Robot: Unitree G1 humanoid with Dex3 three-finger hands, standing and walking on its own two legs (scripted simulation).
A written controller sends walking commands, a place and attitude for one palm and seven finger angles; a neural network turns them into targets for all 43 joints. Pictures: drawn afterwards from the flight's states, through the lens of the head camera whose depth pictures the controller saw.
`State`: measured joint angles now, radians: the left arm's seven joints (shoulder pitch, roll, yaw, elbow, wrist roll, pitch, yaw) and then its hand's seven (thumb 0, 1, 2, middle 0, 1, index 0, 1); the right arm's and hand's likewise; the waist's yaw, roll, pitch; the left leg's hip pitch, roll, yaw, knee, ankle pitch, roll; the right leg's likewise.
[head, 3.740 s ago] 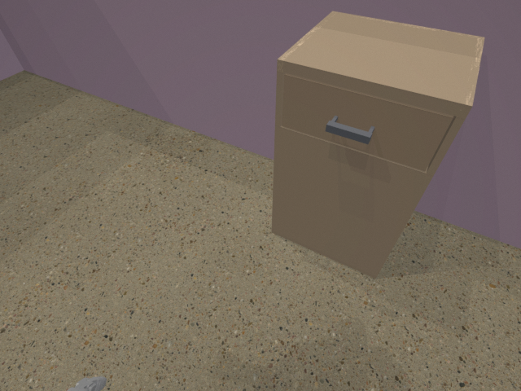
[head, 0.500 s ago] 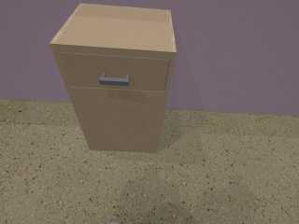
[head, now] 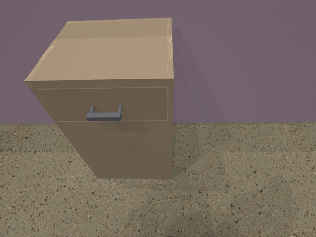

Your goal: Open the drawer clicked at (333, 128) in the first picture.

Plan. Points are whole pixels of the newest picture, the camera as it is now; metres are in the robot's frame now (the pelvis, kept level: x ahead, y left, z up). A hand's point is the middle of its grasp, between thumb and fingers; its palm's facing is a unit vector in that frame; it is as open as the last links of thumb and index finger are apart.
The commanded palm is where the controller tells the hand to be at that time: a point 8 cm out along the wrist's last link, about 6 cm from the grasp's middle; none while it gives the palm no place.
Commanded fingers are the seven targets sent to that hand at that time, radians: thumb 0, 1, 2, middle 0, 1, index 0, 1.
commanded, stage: come to a stop and stand still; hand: left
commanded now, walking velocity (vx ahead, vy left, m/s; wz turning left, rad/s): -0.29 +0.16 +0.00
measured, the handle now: (105, 112) +0.53 +0.23 -0.05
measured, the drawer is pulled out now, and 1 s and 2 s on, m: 0.00 0.00 0.00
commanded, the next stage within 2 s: look again from close up in 1.88 s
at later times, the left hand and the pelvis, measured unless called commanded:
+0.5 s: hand out of the picture +0.03 +0.26 -0.18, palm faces +0.06 -0.98 -0.21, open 7.4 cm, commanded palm none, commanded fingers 0.00 0.90 0.90 -0.20 -0.30 -0.20 -0.30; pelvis +0.00 +0.05 +0.01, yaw +0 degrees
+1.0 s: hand out of the picture +0.00 +0.15 -0.17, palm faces +0.02 -0.98 -0.21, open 7.2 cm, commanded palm none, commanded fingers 0.00 0.90 0.90 -0.20 -0.30 -0.20 -0.30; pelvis -0.01 -0.02 +0.00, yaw +0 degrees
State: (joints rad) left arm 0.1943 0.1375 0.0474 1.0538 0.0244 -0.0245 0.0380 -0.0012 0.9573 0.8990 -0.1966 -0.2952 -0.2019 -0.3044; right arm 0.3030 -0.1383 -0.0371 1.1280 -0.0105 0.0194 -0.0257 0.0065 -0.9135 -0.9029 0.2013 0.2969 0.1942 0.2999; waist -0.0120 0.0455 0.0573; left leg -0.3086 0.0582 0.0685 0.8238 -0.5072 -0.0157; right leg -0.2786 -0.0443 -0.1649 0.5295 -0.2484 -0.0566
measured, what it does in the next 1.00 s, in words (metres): steps on the spot: left foot, then right foot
